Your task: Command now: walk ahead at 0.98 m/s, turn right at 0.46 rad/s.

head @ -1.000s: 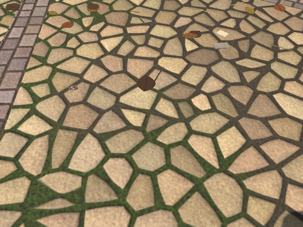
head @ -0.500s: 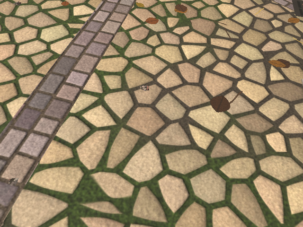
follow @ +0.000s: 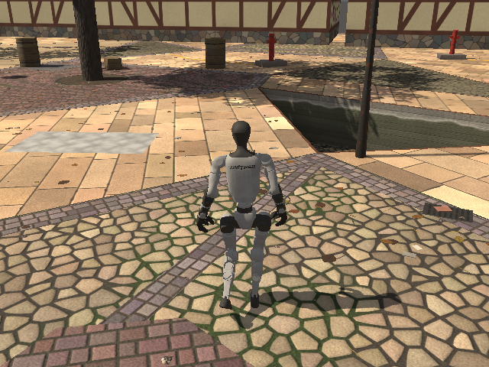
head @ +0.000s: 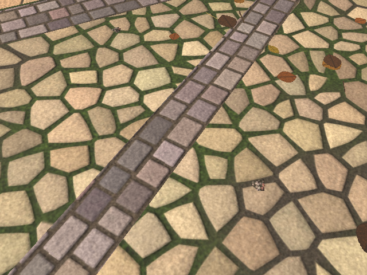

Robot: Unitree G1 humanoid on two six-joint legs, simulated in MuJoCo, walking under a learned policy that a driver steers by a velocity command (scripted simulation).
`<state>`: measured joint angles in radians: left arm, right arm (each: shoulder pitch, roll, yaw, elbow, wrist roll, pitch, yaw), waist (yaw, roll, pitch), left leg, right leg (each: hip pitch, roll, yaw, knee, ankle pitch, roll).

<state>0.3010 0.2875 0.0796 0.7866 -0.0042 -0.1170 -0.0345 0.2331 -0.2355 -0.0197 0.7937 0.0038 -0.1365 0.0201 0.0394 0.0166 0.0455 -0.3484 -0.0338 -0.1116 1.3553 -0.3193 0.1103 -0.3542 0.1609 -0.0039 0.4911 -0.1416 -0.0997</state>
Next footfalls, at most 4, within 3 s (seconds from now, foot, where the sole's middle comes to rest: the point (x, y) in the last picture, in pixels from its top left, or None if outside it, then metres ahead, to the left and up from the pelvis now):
0.28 left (147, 268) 0.48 0.15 -0.76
0.76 right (258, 207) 0.74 -0.26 -0.76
1.20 left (290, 132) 1.14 -0.45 -0.76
1.66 right None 1.29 -0.89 -0.76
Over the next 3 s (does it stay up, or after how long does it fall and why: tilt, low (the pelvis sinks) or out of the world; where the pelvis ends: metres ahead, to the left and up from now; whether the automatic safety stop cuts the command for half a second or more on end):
stays up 2.27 -1.21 0.00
